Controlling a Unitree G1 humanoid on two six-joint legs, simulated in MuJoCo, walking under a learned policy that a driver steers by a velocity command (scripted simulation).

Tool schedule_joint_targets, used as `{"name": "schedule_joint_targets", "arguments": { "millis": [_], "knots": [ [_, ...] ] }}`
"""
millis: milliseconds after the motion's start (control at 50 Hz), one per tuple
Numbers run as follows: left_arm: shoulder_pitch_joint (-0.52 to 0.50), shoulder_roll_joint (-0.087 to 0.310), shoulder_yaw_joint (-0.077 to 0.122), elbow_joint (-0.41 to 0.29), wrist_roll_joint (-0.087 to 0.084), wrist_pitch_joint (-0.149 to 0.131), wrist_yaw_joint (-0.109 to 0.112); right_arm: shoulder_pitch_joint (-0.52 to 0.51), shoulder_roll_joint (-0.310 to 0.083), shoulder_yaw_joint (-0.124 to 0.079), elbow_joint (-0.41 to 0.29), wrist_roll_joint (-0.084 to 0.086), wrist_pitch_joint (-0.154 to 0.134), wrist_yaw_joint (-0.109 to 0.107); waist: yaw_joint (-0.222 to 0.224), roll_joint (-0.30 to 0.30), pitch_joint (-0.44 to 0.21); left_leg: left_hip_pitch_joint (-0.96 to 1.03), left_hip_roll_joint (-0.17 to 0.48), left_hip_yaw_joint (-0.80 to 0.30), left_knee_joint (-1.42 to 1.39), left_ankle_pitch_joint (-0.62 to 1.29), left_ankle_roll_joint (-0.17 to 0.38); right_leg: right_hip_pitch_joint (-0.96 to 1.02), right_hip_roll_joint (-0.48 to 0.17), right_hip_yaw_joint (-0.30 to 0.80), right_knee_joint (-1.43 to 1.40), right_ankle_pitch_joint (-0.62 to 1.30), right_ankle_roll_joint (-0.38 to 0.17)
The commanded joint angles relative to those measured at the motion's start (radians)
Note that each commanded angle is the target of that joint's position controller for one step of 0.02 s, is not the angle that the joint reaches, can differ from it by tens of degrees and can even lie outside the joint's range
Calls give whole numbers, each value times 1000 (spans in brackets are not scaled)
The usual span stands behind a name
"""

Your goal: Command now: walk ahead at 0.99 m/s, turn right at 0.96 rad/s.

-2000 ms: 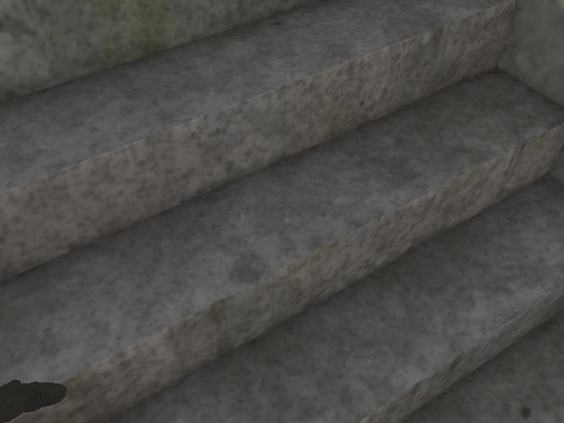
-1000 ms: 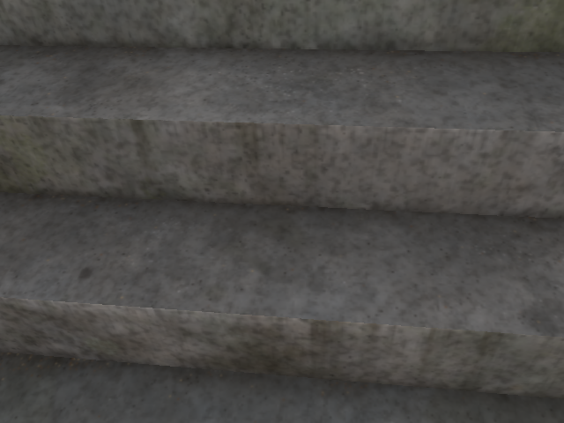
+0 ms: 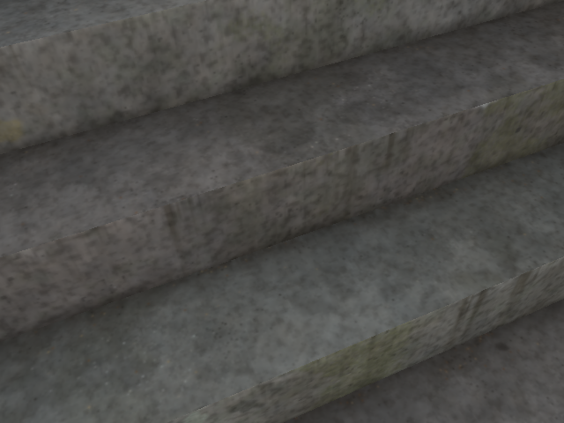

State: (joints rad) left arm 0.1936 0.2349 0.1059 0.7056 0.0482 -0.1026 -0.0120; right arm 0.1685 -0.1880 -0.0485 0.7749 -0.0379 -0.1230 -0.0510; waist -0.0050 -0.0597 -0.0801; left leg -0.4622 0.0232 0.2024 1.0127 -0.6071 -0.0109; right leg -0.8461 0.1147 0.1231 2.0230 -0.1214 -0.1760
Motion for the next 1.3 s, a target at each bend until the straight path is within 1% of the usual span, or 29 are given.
{"name": "schedule_joint_targets", "arguments": {
  "millis": [20, 140, 180, 200, 220, 240, 260, 300, 340, 440, 520, 560, 620, 640, 660, 700, 720, 800, 860, 920, 960, 980, 1000, 1020, 1040, 1060, 1120, 1160, 1300],
  "knots": [
    [-221, -180, -102, -230, -14, 47, 4, 68, 87, 17, 145, -5, -48, 29, 103, -15, 233, 169, 323, -369, -732, 275, 94, -536, -141, 97, 263, -256, -22],
    [-480, -118, -105, -388, -23, 106, 39, 212, -82, -4, 294, 21, -55, 44, 133, 55, 302, 265, 188, 119, -1046, 1005, 86, -473, -153, -216, -214, -505, -39],
    [-194, 19, -82, -203, -51, 124, -25, 208, -243, -32, 142, 116, -42, 4, 151, -32, -166, 31, 120, 96, -876, 1721, 202, 573, 39, -388, -627, -81, -1],
    [151, 59, -52, -175, -71, 123, -5, 131, -453, -64, 74, 102, -74, 18, 320, 173, -353, 149, 229, 43, -609, 2311, 219, 819, 47, -344, -636, -102, 42],
    [271, 106, -33, -169, -47, 123, 10, 72, -465, -89, 41, 128, -87, 48, 377, 228, -459, 299, 270, -31, -336, 2417, 201, 868, 54, -258, -850, -203, 44],
    [179, 188, 7, -158, -34, 111, -12, 88, -340, -84, 26, 109, -93, 81, 301, 160, -436, 331, 149, -82, 5, 1746, 143, 846, 53, -76, -1202, -183, 15],
    [102, 282, 40, -83, -33, 96, -15, 100, -160, -53, -58, 55, -86, 117, 168, -194, -400, -108, -104, -140, 664, 531, 47, 963, -228, 427, -1454, 149, -86],
    [46, 255, 41, -66, -3, 71, -11, 10, 10, -5, -210, 15, -74, 68, 96, 16, -529, -383, -155, -462, 1334, 558, 80, 956, -390, 662, -1591, -240, -68],
    [106, 101, -6, 109, -18, 21, -20, -57, 139, 57, -276, -26, -39, 45, 9, 119, -114, -655, -76, -434, 1393, 520, 151, 700, -317, 382, -1558, -251, -13],
    [153, -70, -81, 283, 2, -38, -28, -189, 206, 93, -303, 50, 52, 9, -85, 99, 173, -892, -103, -352, 1582, 306, 194, 375, -347, -52, -1786, -42, 93],
    [162, -15, -106, 276, -64, -47, 8, -241, 103, 90, -294, 92, 99, 15, -94, 72, 150, -433, -131, -62, 930, 420, 166, 217, -257, -338, -2065, 540, 130],
    [62, 150, -63, 220, -94, -62, 40, 31, 29, 58, -171, 46, 99, 16, -237, -3, -114, -149, -155, -8, 795, 354, 203, 465, -239, -478, -1897, 1396, 139],
    [-31, 300, 3, 95, -144, -89, 56, 233, -91, 18, -122, 67, 119, -7, -296, -82, -298, 132, -172, 20, 268, 215, 170, 749, -386, -341, -1384, 2088, 31],
    [-88, 243, 1, 26, -130, -76, 29, 242, -111, -3, -122, 67, 103, -6, -301, -26, -285, 178, -189, -104, -128, 246, 197, 783, -325, -327, -1009, 1814, 21],
    [-67, 128, 4, -66, -67, -61, -1, 60, -144, -37, -101, 70, 99, -8, -142, 276, -173, 346, -155, -437, -394, 387, 340, 304, -87, -236, -496, 389, 138],
    [-54, -78, -86, -171, 48, -73, -13, 83, -107, -33, -69, 45, 87, 7, -43, 124, -156, 381, -40, -756, -406, 1075, 417, -154, 1, -37, 233, -29, 148],
    [184, -45, -98, -32, -20, 27, -67, 487, -75, -3, 192, -106, 149, 100, -119, 22, -94, 569, 162, -906, -406, 1581, 410, -549, 165, 305, 258, -27, 36],
    [-219, -20, -146, -298, -1, 18, 6, 156, 6, 39, 209, -71, 114, 178, 168, 26, -28, 5, -24, -422, -531, 988, 215, -448, -59, -85, -101, -291, -15],
    [-400, -43, -178, -393, -63, 40, 6, 345, -80, 26, 253, -95, 61, 147, 77, 3, -90, -174, -105, -572, -638, 774, 159, -275, -56, -157, -232, -227, 54],
    [-378, -44, -148, -374, -65, 136, -28, 206, -210, -27, 140, -7, 15, 194, 206, 229, -119, -352, -9, -627, -797, 1728, 235, 272, 8, -306, -518, -177, 112],
    [-66, 54, -98, -248, -41, 182, -1, 95, -243, -55, 47, 21, -52, 181, 306, 129, -229, -223, 104, -708, -581, 2157, 219, 543, 35, -177, -869, -155, 139],
    [168, 112, -61, -158, -29, 188, 36, 47, -223, -70, 20, 23, -56, 180, 364, 27, -309, -149, 64, -662, -372, 2112, 157, 710, 0, -90, -1176, -82, 112],
    [337, 140, -54, -72, -27, 181, 48, 148, -82, -45, 27, -19, -43, 201, 292, -335, -511, -317, -113, -570, 135, 1047, 17, 1016, -307, 422, -1338, 199, -156],
    [162, 149, -67, -159, 20, 172, 18, 304, -133, -58, 98, -9, -5, 216, 231, -332, -493, -405, -223, -592, 817, 403, 19, 746, -563, 1006, -1644, -261, -350],
    [-22, 177, -53, -136, -3, 119, 20, 240, -164, -65, 100, 10, 13, 215, 150, -169, -111, -611, -157, -557, 1021, 496, 52, 459, -460, 893, -1637, -675, -247],
    [-196, 68, -77, -89, -41, 70, -8, 239, -109, -50, 133, 24, 34, 183, 33, -63, -18, -633, -93, -492, 1023, 491, 87, 257, -426, 596, -1593, -717, -183],
    [-263, -200, -132, 11, -83, -48, 57, 188, -9, -3, 102, -39, 58, 120, -52, 150, -89, -388, 38, -346, 657, 329, 68, 185, -305, 39, -1538, -336, 0],
    [-290, -82, -90, -21, -48, -61, 105, 86, -28, 17, 56, 4, 57, 150, -23, 34, -112, -296, 27, -301, 748, 375, 28, 158, -283, -108, -1556, -168, 28],
    [-184, 183, -9, -24, -28, -10, 45, 18, -175, 12, 11, 17, 22, 149, -3, 47, -16, 13, 25, -139, -283, 308, -66, 293, -329, -271, -1564, -477, 105]
  ]
}}
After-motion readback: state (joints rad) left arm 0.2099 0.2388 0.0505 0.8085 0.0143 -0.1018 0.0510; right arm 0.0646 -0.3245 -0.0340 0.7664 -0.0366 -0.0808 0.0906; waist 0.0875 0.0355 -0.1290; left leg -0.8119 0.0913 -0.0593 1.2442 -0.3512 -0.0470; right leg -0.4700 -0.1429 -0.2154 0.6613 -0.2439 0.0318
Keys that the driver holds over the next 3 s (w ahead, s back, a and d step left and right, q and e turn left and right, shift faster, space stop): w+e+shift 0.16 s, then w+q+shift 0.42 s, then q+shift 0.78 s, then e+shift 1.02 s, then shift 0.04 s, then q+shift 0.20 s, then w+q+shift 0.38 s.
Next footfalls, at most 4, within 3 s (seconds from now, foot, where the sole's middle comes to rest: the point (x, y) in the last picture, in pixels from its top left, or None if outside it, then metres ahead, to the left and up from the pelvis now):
0.24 right None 0.39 -0.15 -0.51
0.66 left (341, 282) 0.62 -0.07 -0.32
0.98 right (400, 89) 0.93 -0.20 -0.13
1.36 left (256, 145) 0.78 0.07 -0.13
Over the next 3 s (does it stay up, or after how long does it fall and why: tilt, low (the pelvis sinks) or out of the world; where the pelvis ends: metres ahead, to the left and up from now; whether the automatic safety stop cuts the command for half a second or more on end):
stays up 0.88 0.01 0.65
